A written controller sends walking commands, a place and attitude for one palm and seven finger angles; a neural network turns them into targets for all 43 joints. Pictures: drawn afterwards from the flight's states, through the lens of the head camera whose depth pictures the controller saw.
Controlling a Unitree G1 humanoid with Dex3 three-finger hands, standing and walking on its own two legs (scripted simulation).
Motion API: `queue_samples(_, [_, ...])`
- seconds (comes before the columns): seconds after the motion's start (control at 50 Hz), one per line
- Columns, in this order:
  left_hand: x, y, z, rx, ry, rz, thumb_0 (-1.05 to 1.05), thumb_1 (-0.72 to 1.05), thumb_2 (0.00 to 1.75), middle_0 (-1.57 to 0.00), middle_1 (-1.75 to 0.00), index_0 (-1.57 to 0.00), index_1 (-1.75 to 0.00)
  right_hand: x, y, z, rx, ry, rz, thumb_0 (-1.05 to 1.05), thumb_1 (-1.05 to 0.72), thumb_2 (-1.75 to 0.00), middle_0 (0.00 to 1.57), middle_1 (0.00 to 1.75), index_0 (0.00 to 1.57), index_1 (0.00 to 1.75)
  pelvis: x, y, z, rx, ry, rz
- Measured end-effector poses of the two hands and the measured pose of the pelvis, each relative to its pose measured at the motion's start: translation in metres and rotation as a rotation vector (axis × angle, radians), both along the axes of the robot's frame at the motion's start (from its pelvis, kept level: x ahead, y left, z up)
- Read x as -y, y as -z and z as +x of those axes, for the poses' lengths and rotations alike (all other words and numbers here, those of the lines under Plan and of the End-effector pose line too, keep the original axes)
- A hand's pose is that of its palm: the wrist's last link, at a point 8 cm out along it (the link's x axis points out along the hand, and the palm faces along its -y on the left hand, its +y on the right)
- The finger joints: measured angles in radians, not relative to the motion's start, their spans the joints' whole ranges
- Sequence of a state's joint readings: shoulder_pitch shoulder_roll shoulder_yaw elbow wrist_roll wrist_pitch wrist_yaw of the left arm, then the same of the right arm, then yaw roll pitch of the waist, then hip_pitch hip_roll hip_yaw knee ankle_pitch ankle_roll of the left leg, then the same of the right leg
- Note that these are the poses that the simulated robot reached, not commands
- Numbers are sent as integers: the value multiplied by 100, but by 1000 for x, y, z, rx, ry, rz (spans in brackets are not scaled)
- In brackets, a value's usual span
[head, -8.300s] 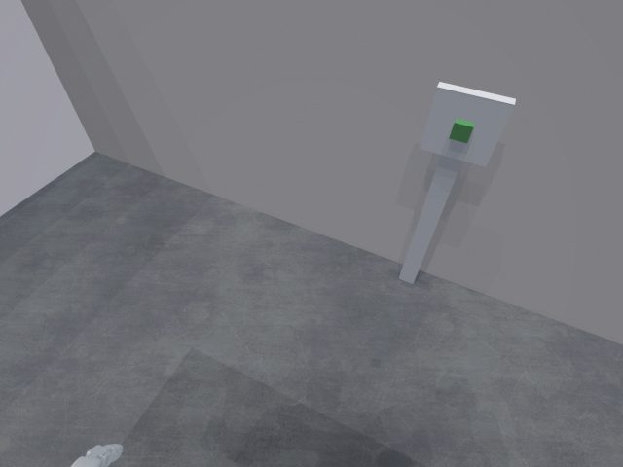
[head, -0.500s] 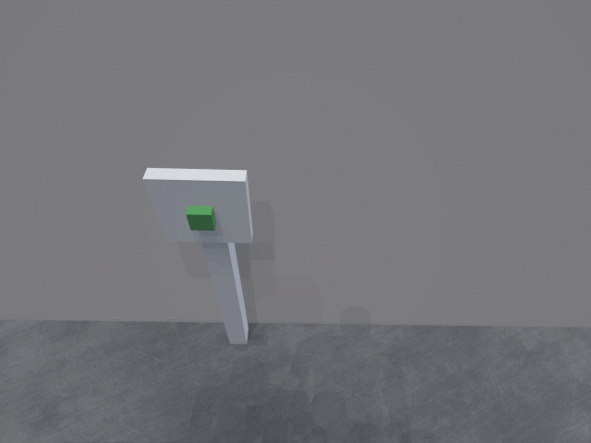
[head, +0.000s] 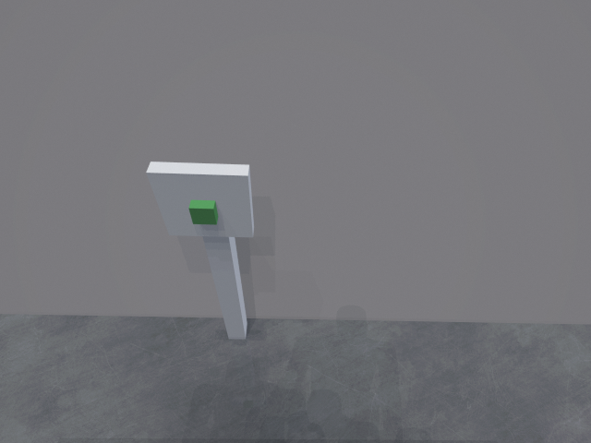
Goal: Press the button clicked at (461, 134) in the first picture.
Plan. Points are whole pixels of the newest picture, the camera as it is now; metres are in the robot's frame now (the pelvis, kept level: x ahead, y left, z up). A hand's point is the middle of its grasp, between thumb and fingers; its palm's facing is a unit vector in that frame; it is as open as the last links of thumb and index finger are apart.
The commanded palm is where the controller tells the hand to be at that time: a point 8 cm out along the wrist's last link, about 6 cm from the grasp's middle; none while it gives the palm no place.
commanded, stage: look again from close up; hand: left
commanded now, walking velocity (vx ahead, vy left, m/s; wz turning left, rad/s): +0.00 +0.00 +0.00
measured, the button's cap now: (204, 211) +0.52 +0.21 -0.05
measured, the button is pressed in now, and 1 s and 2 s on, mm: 0 0 0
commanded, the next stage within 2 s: raise the hand and make a fist in 0.54 s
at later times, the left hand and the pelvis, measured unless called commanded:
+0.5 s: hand out of the picture -0.01 +0.17 -0.18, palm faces +0.04 -0.99 -0.17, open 7.4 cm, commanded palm none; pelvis +0.00 +0.00 +0.00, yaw +0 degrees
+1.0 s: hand (195, 418) +0.16 +0.14 -0.04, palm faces +0.00 -1.00 +0.03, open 5.9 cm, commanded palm +0.10 +0.22 -0.07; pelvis -0.05 -0.01 -0.08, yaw +1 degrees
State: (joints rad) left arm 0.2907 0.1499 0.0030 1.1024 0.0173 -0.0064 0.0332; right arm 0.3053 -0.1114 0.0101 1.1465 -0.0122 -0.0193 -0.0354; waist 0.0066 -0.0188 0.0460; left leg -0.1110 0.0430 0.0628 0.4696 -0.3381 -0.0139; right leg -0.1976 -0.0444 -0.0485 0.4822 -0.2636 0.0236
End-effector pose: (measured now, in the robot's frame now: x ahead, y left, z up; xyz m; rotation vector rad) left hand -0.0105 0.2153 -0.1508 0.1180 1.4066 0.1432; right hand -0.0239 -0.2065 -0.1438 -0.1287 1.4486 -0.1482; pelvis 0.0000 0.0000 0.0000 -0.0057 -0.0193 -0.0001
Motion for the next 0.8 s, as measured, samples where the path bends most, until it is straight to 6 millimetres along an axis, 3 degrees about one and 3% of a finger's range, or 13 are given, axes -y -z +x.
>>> queue_samples(0.66, [-1,-2,-5,-1,-4,8,1,91,90,-20,-30,-20,-30,4,0,9,28,-13,-9,1,-91,-90,20,30,20,30,-2,-1,-3,-5,-2,-1])
queue_samples(0.7, [-13,-19,16,128,-72,52,3,94,90,-20,-30,-21,-31,11,-4,16,112,-19,-40,2,-92,-90,20,30,20,30,-2,1,-6,-6,1,0])
queue_samples(0.74, [-26,-50,51,380,-98,121,4,96,90,-22,-32,-22,-32,21,-9,32,256,-11,-70,2,-93,-90,20,30,20,30,-2,3,-8,-20,-9,7])
queue_samples(0.8, [-30,-98,109,741,-81,145,4,95,90,-25,-35,-25,-36,35,-16,68,459,-50,-99,2,-92,-90,20,30,20,30,-2,9,-17,-53,-41,7])
